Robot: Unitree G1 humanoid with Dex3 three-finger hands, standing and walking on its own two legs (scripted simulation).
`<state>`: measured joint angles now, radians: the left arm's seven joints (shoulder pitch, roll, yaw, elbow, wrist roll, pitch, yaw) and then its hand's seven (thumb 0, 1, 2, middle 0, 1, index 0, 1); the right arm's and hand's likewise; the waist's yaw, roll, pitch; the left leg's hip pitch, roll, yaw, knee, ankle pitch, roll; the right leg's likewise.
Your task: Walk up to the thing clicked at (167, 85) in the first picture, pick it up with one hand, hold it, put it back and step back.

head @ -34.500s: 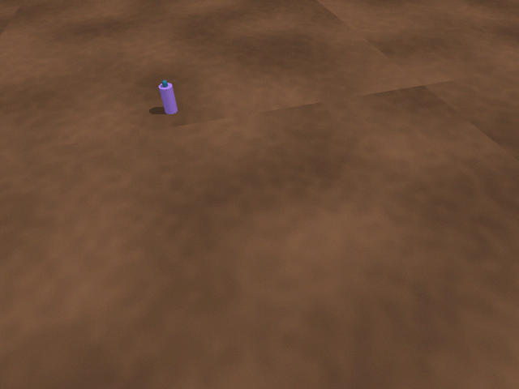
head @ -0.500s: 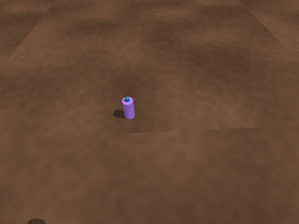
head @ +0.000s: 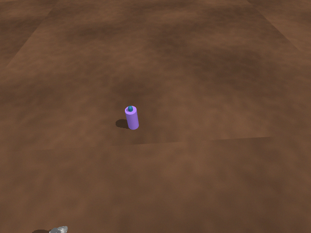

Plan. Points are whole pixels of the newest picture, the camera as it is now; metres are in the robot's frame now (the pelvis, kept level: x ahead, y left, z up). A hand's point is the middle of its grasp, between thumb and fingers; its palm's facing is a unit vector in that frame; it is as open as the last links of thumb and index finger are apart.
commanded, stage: step back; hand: left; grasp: from the side
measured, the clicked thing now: (131, 116) +1.02 +0.23 -0.65
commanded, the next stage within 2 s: stand in 0.12 s
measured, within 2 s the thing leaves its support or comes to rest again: neither
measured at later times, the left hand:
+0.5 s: hand out of the picture +0.11 +0.26 -0.14, palm faces -0.03 -0.94 -0.33, open 7.4 cm
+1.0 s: hand out of the picture +0.09 +0.25 -0.13, palm faces -0.04 -0.94 -0.34, open 7.4 cm
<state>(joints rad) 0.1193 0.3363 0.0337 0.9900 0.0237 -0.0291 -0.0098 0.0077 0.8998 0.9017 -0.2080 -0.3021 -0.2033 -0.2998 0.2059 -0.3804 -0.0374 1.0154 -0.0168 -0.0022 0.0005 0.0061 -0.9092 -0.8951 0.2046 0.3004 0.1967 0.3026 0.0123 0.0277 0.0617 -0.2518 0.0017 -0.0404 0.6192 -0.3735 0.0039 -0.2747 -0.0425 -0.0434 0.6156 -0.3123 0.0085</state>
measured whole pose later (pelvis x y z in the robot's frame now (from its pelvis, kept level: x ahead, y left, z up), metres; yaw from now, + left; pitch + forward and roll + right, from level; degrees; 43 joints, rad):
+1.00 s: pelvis +0.01 +0.00 +0.02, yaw -1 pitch -2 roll +0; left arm 0.10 0.35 0.00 1.15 0.01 -0.02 -0.01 0.01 0.90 0.90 -0.20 -0.30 -0.20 -0.30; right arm 0.10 -0.34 0.00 1.16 -0.01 -0.01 0.01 0.01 -0.91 -0.89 0.21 0.30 0.20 0.30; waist 0.00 0.00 0.05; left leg -0.08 0.02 -0.02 0.30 -0.19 -0.02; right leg -0.12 -0.03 -0.03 0.31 -0.17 0.02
